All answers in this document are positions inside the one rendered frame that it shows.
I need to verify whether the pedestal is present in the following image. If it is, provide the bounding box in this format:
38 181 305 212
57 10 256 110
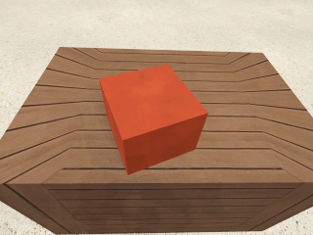
0 47 313 235

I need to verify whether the carton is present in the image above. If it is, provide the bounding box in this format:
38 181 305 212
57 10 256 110
99 64 208 175

